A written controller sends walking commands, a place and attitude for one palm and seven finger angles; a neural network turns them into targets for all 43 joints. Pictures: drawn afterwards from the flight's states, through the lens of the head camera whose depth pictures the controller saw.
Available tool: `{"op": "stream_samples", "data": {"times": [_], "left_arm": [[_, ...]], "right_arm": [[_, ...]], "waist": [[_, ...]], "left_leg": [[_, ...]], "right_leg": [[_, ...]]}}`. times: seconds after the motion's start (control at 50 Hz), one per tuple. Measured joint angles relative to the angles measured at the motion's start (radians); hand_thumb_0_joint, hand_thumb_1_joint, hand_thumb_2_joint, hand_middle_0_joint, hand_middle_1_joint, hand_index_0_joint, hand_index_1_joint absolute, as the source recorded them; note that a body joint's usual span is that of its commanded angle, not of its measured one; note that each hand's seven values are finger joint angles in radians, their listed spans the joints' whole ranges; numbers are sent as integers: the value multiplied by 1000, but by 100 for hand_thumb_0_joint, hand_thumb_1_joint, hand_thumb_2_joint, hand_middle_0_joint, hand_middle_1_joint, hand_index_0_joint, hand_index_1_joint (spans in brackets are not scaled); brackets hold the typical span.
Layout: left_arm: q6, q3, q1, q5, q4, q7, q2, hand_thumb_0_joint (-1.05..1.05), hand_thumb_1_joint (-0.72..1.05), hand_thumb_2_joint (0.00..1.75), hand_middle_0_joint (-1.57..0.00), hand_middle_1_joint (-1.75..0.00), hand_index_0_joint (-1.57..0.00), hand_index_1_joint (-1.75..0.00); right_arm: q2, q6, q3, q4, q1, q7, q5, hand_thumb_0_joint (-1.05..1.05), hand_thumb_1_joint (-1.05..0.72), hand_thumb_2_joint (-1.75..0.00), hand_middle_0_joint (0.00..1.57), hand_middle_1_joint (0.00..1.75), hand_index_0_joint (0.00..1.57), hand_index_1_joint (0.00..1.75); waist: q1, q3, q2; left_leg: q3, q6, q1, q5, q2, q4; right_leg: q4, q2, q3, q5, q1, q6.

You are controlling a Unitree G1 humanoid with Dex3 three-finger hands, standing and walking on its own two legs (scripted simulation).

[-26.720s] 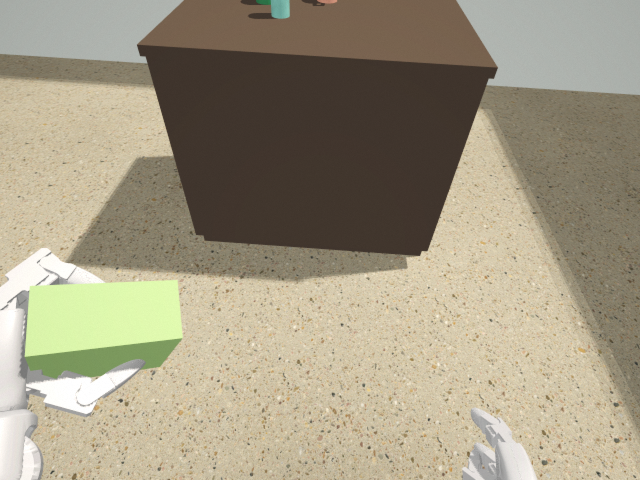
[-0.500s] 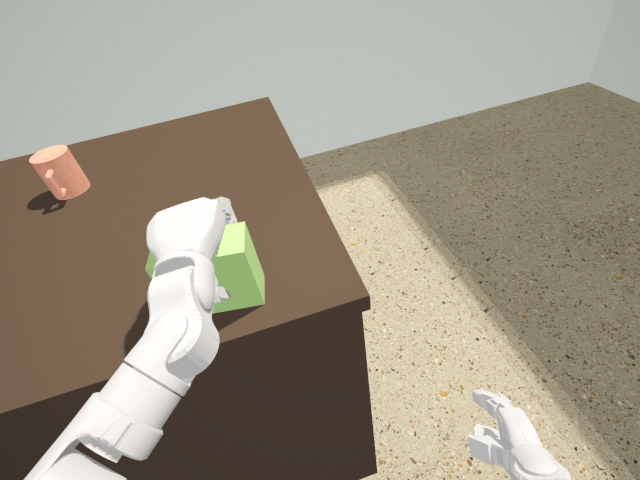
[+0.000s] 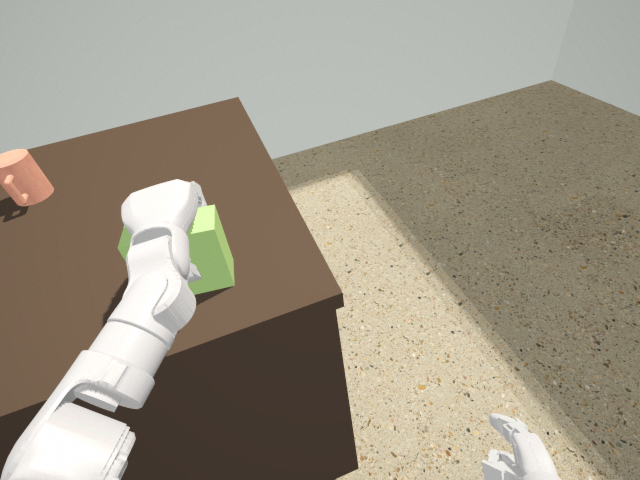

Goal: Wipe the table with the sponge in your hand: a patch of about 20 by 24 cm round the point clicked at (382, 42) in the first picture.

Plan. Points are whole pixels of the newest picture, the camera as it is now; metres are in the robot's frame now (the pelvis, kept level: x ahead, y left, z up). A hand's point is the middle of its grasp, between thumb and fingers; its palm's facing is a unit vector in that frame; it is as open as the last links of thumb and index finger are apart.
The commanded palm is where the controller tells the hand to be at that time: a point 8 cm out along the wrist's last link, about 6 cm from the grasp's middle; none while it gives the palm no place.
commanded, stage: wipe forward along the third lane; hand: left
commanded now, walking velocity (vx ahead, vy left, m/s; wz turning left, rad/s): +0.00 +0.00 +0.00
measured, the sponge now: (186, 264) +0.37 +0.22 +0.11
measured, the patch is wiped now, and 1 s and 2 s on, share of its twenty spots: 0.85 0.95 0.95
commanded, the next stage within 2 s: wipe back along the third lane in 0.84 s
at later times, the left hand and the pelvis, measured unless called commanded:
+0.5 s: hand (176, 214) +0.43 +0.24 +0.15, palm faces -0.05 +0.00 -1.00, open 10.0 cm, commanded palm +0.41 +0.27 +0.18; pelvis +0.00 +0.00 +0.00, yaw +0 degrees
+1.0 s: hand (171, 200) +0.46 +0.26 +0.15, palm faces -0.05 +0.00 -1.00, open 9.9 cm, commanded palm +0.44 +0.28 +0.17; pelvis +0.01 +0.03 +0.00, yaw -1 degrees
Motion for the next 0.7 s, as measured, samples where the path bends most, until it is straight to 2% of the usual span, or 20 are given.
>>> {"op": "stream_samples", "data": {"times": [0.26, 0.54, 0.7], "left_arm": [[-81, 36, -117, 4, 210, 3, 36, 1, -55, 111, -74, -131, -78, -133], [-213, 81, -268, 28, 434, 4, 91, 1, -55, 111, -74, -130, -78, -134], [-243, 92, -318, 33, 507, 15, 106, 1, -55, 111, -74, -130, -78, -134]], "right_arm": [[-11, -6, -10, 18, 37, -26, 3, 1, -91, -90, 20, 30, 20, 30], [-8, -9, -25, 34, 104, -37, 3, 1, -91, -90, 20, 30, 20, 30], [-6, -3, -33, 48, 141, -30, 6, 1, -91, -90, 20, 30, 20, 30]], "waist": [[-28, -9, -8], [-60, -6, -14], [-74, -12, -18]], "left_leg": [[-21, 4, -40, 1, 0, 10], [-23, 11, -101, 7, -2, 15], [-23, 8, -120, 6, -5, 12]], "right_leg": [[-3, 10, 3, 12, -36, -3], [-9, 9, 5, 26, -93, 3], [-22, 6, 7, 28, -106, 12]]}}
